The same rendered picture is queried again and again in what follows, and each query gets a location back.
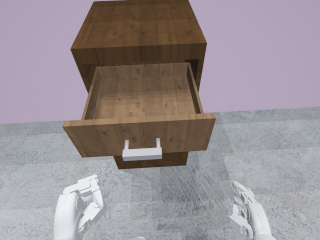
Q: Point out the handle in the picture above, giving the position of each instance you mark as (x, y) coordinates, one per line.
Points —
(142, 153)

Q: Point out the drawer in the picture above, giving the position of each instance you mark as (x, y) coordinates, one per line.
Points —
(141, 103)

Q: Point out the robot left hand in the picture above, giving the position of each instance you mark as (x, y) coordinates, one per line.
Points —
(68, 224)

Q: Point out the cabinet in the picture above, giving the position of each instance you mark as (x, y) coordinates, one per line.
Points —
(140, 32)

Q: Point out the robot right hand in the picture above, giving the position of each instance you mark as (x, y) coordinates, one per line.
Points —
(254, 220)

